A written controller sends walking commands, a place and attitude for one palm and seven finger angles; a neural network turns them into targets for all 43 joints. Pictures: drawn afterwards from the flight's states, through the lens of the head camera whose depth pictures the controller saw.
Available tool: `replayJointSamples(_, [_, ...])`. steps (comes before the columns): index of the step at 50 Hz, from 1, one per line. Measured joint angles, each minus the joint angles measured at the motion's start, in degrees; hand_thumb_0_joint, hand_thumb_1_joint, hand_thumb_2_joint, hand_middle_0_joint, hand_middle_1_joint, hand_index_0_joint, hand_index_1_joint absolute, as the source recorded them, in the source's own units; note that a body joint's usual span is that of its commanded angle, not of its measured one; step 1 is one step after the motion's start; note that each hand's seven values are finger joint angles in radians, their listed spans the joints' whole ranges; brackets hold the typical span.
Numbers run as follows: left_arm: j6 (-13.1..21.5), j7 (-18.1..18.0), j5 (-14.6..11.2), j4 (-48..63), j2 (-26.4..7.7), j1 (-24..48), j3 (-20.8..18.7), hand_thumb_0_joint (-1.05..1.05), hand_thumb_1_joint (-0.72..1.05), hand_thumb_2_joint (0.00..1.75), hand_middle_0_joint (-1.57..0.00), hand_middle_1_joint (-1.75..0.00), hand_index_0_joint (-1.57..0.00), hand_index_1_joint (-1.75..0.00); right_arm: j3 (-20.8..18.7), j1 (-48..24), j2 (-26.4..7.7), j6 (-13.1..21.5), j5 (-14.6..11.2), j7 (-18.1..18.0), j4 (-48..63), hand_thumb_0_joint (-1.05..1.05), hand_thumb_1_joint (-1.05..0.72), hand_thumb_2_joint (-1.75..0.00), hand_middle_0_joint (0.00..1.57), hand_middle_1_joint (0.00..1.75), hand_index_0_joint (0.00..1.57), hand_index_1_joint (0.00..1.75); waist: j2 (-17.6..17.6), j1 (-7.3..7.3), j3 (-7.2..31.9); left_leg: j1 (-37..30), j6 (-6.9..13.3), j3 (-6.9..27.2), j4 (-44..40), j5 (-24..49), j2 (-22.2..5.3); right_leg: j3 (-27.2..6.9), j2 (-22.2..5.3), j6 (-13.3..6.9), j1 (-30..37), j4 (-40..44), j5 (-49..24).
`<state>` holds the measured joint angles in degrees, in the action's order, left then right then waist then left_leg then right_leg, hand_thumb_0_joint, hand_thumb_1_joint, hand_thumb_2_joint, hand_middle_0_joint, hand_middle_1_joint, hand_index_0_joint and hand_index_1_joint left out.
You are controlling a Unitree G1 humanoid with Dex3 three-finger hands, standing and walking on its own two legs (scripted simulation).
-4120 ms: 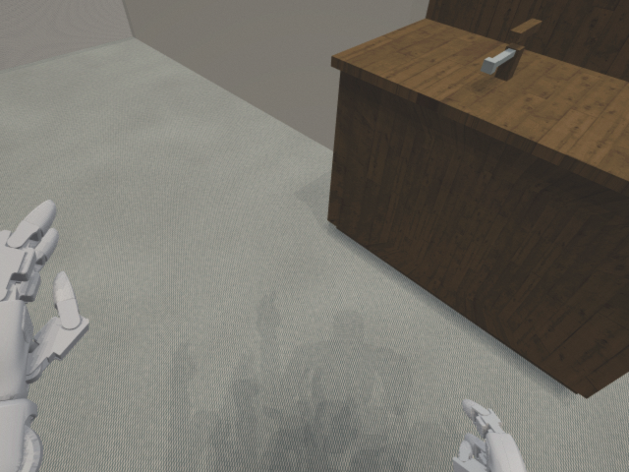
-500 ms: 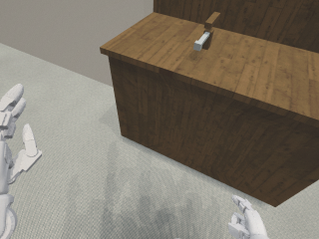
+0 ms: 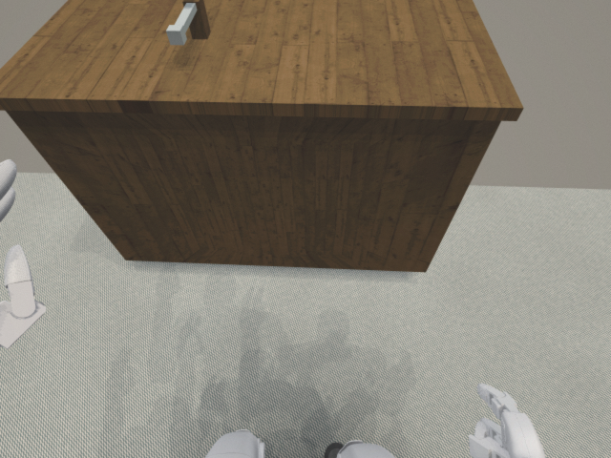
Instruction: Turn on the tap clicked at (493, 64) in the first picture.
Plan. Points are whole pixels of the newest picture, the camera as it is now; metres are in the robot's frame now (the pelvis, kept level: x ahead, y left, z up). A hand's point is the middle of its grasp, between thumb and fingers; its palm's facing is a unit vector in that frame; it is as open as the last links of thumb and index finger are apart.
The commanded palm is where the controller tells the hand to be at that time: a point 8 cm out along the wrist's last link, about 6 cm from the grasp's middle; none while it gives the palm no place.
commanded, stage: turn to face it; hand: left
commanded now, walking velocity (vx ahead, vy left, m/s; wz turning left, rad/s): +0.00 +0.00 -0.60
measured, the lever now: (176, 35) +0.84 +0.28 +0.10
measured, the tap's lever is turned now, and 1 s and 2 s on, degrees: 0 0 0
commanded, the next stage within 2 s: take the last steps up to it in 0.56 s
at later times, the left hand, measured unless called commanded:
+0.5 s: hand (190, 337) +0.20 +0.10 +0.18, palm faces +0.17 -0.86 -0.47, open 7.4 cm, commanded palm +0.14 +0.17 +0.19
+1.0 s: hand (160, 411) +0.14 +0.11 +0.19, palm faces +0.17 -0.89 -0.43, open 7.4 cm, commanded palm +0.12 +0.16 +0.19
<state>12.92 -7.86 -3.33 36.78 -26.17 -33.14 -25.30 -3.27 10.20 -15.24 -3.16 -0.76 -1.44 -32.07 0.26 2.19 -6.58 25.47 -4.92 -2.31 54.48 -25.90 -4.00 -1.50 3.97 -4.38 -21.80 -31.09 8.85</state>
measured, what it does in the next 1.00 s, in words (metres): walks backwards, turning right: left foot, then right foot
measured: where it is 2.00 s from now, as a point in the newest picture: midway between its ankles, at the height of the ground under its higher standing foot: outside the picture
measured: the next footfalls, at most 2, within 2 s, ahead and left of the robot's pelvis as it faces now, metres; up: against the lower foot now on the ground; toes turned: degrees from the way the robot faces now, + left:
left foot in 0.12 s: +0.04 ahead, +0.14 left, +0.00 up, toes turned +0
right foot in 0.40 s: -0.02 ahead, -0.16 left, +0.00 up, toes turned -16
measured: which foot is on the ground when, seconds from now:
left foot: up 0.00-0.10, down 0.12-0.42, up 0.44-0.84, down 0.86-1.00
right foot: down 0.00-0.16, up 0.18-0.38, down 0.40-0.88, up 0.90-1.00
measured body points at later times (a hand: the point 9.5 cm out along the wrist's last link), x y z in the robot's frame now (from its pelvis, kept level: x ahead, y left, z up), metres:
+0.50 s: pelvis -0.08 -0.06 -0.01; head -0.05 -0.10 +0.44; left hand +0.18 +0.14 +0.21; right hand +0.03 -0.29 -0.13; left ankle -0.04 +0.11 -0.69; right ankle -0.06 -0.14 -0.73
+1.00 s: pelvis -0.12 -0.07 +0.01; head -0.14 -0.06 +0.46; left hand +0.13 +0.15 +0.21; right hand -0.05 -0.35 -0.07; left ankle -0.09 +0.04 -0.73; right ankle -0.12 -0.16 -0.68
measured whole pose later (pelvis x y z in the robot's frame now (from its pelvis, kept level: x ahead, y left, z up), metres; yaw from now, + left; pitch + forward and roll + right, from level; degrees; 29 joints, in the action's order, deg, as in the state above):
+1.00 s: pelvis -0.12 -0.07 +0.01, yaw -17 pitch -2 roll +0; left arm 13.6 -8.4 0.7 25.5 -20.9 -28.7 -20.0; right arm -1.5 15.1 -12.3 3.5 -0.1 -3.0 -35.2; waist 0.8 0.9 2.5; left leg 10.4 2.0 -4.0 27.6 -15.8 -1.3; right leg 3.6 1.5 0.1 -25.5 -53.6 22.7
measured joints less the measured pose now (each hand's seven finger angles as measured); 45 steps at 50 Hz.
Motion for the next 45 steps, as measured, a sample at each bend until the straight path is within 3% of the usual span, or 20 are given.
replayJointSamples(6, [-0.6, -0.4, 0.0, -3.4, 1.7, 1.9, 0.5, 0.01, 0.88, 0.90, -0.22, -0.30, -0.22, -0.30, 0.2, 1.3, -0.9, -0.4, -0.3, -0.3, 0.5, 0.01, -0.91, -0.90, 0.19, 0.30, 0.19, 0.30, -0.9, -1.64, 4.3, -8.8, 1.8, -1.0, -18.8, 1.1, 2.0, -2.6, 2.1, 0.1, -1.8, 1.2, -2.9])
replayJointSamples(8, [-1.0, -0.3, 0.1, -5.3, 3.0, 3.5, 1.6, 0.01, 0.88, 0.90, -0.22, -0.30, -0.22, -0.30, 0.9, 1.2, 0.1, -0.4, -0.2, -0.6, 0.8, 0.01, -0.91, -0.90, 0.19, 0.30, 0.19, 0.30, -2.4, -2.42, 4.4, -10.4, 3.2, -2.4, -22.6, 8.7, 2.4, -3.9, 2.2, 1.1, -2.9, -1.1, -1.0])
replayJointSamples(11, [-2.0, -0.2, 1.5, -8.2, 4.9, 5.9, 3.2, 0.01, 0.89, 0.90, -0.22, -0.30, -0.21, -0.30, 2.0, 1.5, 2.2, 1.0, 0.1, -1.0, 1.4, 0.01, -0.91, -0.90, 0.19, 0.30, 0.19, 0.30, -2.7, -3.77, 4.2, -11.1, 3.6, -4.2, -22.3, 10.6, 0.9, -2.0, 2.0, 4.5, -7.6, -18.3, 10.7])
replayJointSamples(13, [-2.2, -0.1, 2.1, -9.6, 5.9, 7.3, 4.4, 0.01, 0.89, 0.90, -0.21, -0.30, -0.21, -0.30, 2.4, 1.9, 3.8, 2.1, 0.0, -0.7, 1.4, 0.01, -0.91, -0.90, 0.19, 0.30, 0.20, 0.30, -1.6, -4.04, 4.1, -11.3, 3.1, -4.2, -22.0, 10.3, -0.6, 0.0, 0.5, 5.8, -9.0, -28.7, 13.1])
replayJointSamples(14, [-2.2, -0.1, 2.1, -9.8, 6.5, 7.8, 5.1, 0.01, 0.89, 0.90, -0.21, -0.30, -0.21, -0.30, 2.7, 2.1, 4.4, 2.6, -0.1, -0.3, 1.4, 0.01, -0.91, -0.90, 0.19, 0.30, 0.20, 0.30, -0.8, -4.43, 4.0, -11.3, 2.7, -4.4, -22.0, 10.3, -1.6, 1.0, -0.6, 6.2, -8.3, -29.7, 13.9])
replayJointSamples(17, [-2.0, -0.5, 2.2, -8.7, 7.3, 8.2, 6.2, 0.01, 0.89, 0.90, -0.21, -0.30, -0.21, -0.30, 4.1, 2.2, 5.9, 4.4, -0.3, 0.6, 1.4, 0.01, -0.91, -0.90, 0.20, 0.30, 0.20, 0.30, 1.3, -5.63, 3.4, -10.8, 1.1, -5.8, -21.2, 10.4, -4.8, 3.3, -3.6, 7.2, -3.5, -21.9, 16.2])
replayJointSamples(20, [-1.2, -0.7, 2.4, -7.4, 5.3, 9.4, 5.5, 0.01, 0.89, 0.90, -0.21, -0.30, -0.21, -0.30, 5.3, 2.3, 7.2, 6.3, -0.2, 1.3, 1.8, 0.01, -0.90, -0.90, 0.20, 0.30, 0.20, 0.30, 2.1, -5.51, 2.4, -8.1, -0.7, -6.2, -17.1, 9.2, -7.5, 4.7, -5.0, 7.2, 3.2, -8.7, 12.8])
replayJointSamples(22, [-0.6, -0.5, 2.7, -8.0, 5.2, 11.7, 5.6, 0.01, 0.89, 0.90, -0.21, -0.30, -0.21, -0.30, 5.3, 1.2, 6.8, 6.7, -0.2, 1.5, 0.8, 0.01, -0.90, -0.90, 0.20, 0.30, 0.20, 0.30, 4.3, -4.22, 0.2, -5.5, -0.1, -3.8, -11.7, 4.7, -9.1, 6.3, -3.0, 3.6, 2.9, -8.5, 9.4])
replayJointSamples(25, [-0.4, 0.0, 2.1, -8.3, 5.1, 12.2, 5.4, 0.01, 0.89, 0.90, -0.21, -0.30, -0.21, -0.30, 4.6, -0.6, 5.4, 5.3, 0.1, 1.3, -1.8, 0.01, -0.90, -0.90, 0.20, 0.30, 0.20, 0.30, 3.3, -2.72, -1.1, -0.2, 0.7, 0.1, 2.5, -1.5, -3.9, 5.4, -2.8, 0.4, 1.6, -8.0, 8.5])
replayJointSamples(29, [0.3, 0.0, 1.0, -6.2, 4.1, 4.9, 3.0, 0.01, 0.88, 0.90, -0.22, -0.30, -0.22, -0.30, 3.2, -1.4, 3.3, 3.3, 0.2, 0.8, -1.9, 0.01, -0.91, -0.90, 0.20, 0.30, 0.20, 0.30, 1.7, -0.44, -0.9, 2.7, 0.4, 0.5, 9.8, 1.2, 0.2, 2.7, -1.6, -0.4, 1.5, -2.2, 4.0])
replayJointSamples(32, [0.9, -0.1, 0.8, -4.8, 2.4, 1.2, 2.2, 0.01, 0.88, 0.90, -0.22, -0.30, -0.22, -0.30, 1.9, -0.5, 1.8, 3.0, 0.2, 0.0, -1.8, 0.01, -0.91, -0.90, 0.20, 0.30, 0.20, 0.30, 0.7, 0.49, 0.0, 1.5, 0.7, -0.2, 4.8, 2.0, 1.3, 2.0, -0.9, -0.8, 2.0, 1.3, 1.5])
replayJointSamples(35, [1.3, -0.3, 0.7, -4.1, 1.3, 0.0, 1.7, 0.01, 0.88, 0.90, -0.22, -0.30, -0.22, -0.30, 0.7, 0.5, 0.4, 3.1, 0.1, -0.7, -2.1, 0.01, -0.91, -0.90, 0.20, 0.30, 0.20, 0.30, -0.1, 0.18, 1.5, -1.3, 1.6, -0.3, -2.6, 1.4, 2.0, 1.5, -0.1, -1.2, 2.1, 3.5, -0.2])
replayJointSamples(42, [0.5, -1.2, 1.8, -6.0, 3.1, 1.9, 4.0, 0.01, 0.88, 0.90, -0.22, -0.30, -0.22, -0.30, 0.1, 3.1, -0.7, 3.5, 0.1, -1.7, -2.9, 0.01, -0.91, -0.90, 0.19, 0.30, 0.19, 0.30, -1.5, 0.08, 6.6, -11.1, 5.1, -2.0, -21.5, 0.6, 3.7, 2.6, 0.2, -1.0, 3.2, 7.0, -2.5])
replayJointSamples(45, [0.6, -1.1, 2.5, -7.5, 4.6, 2.9, 5.3, 0.01, 0.88, 0.90, -0.22, -0.30, -0.22, -0.30, 0.5, 4.1, 0.1, 4.2, 0.5, -1.9, -2.4, 0.01, -0.91, -0.90, 0.19, 0.30, 0.19, 0.30, -1.8, -0.30, 7.8, -14.5, 6.8, -2.3, -27.9, 7.5, 4.0, 3.0, -0.1, 1.1, 1.9, 1.4, 5.5])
